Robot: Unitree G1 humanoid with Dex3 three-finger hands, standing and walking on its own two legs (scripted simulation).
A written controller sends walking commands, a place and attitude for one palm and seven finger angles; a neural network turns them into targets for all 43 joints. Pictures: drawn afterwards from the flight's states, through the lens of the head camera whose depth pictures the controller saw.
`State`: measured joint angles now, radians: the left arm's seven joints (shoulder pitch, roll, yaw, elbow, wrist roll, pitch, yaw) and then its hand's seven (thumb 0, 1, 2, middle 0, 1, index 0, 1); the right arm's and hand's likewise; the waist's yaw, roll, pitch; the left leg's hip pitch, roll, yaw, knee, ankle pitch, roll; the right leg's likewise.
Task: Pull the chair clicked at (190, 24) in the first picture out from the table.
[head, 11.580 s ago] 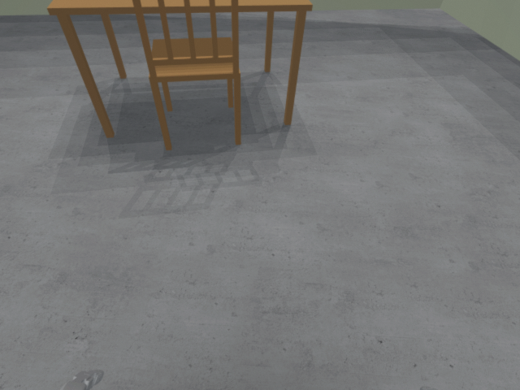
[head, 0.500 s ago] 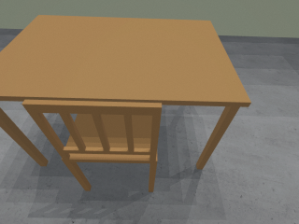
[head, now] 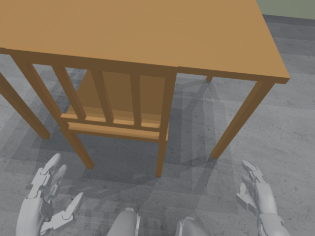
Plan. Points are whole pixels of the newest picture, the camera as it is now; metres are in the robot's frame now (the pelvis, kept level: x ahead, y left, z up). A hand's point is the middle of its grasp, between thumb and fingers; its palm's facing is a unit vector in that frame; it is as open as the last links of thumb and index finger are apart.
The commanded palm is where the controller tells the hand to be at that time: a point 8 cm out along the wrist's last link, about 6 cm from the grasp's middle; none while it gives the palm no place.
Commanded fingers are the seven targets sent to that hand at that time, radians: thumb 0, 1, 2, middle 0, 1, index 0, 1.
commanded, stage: raise the hand toward the chair's back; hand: left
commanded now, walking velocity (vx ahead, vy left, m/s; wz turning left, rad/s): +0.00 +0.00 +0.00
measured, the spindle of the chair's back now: (104, 98) +0.49 +0.23 +0.00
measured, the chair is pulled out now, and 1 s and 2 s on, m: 0.00 0.00 0.00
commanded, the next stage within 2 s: aim the fingers beside a spindle in 1.56 s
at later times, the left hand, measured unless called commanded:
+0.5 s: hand (71, 177) +0.22 +0.22 +0.04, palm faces +0.01 -1.00 -0.06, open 14.6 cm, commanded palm +0.20 +0.28 +0.05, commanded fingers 0.00 -0.34 0.37 -0.08 -0.11 -0.08 -0.11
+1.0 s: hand (55, 160) +0.25 +0.26 +0.07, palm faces +0.03 -1.00 -0.06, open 16.9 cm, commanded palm +0.23 +0.31 +0.07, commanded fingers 0.00 -0.50 0.30 -0.06 -0.08 -0.06 -0.08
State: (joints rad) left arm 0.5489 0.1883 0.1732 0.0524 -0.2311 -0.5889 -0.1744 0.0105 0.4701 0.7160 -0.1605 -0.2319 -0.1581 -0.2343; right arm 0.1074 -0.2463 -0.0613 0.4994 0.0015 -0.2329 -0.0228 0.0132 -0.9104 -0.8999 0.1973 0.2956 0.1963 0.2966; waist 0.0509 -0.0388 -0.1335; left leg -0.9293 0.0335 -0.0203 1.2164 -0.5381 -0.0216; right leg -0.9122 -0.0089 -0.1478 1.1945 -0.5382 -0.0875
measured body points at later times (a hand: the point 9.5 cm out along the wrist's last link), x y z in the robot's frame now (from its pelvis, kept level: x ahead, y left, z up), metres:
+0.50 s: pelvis +0.00 +0.03 +0.01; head +0.08 +0.04 +0.45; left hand +0.22 +0.28 +0.05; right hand +0.16 -0.23 -0.08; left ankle +0.03 +0.13 -0.64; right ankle +0.03 -0.07 -0.64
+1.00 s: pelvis +0.01 +0.06 +0.02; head +0.08 +0.08 +0.46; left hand +0.24 +0.31 +0.07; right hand +0.20 -0.17 -0.05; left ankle +0.03 +0.13 -0.64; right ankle +0.03 -0.07 -0.64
